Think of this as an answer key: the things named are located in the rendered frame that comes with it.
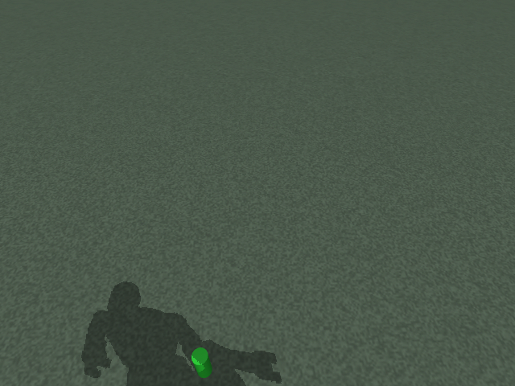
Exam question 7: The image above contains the can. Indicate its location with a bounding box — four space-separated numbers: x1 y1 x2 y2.
192 347 212 378

